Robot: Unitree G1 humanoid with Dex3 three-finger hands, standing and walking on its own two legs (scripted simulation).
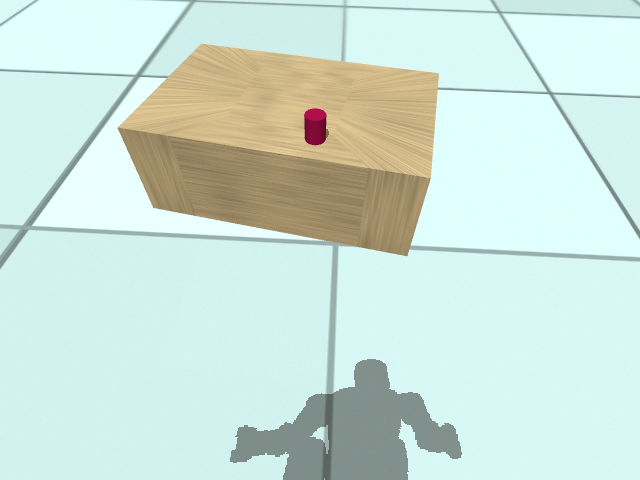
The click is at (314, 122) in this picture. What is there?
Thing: squat round
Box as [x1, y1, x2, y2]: [304, 109, 325, 144]
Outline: 309,109 304,114 305,140 311,144 319,144 323,142 325,139 325,112 320,109
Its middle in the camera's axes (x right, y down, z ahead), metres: -0.02 -0.38 +1.36
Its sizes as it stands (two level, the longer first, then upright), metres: 0.075 0.075 0.099
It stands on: a support 0.42 m high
